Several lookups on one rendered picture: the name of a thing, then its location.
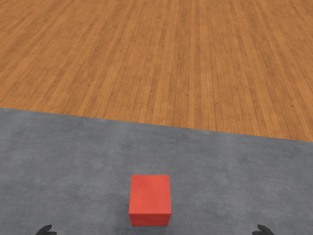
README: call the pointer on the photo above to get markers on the robot left hand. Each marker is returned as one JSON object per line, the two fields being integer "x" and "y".
{"x": 45, "y": 231}

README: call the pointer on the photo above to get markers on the robot right hand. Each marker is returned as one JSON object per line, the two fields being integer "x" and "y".
{"x": 264, "y": 230}

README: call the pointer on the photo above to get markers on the carton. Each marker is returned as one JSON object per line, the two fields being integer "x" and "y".
{"x": 150, "y": 203}

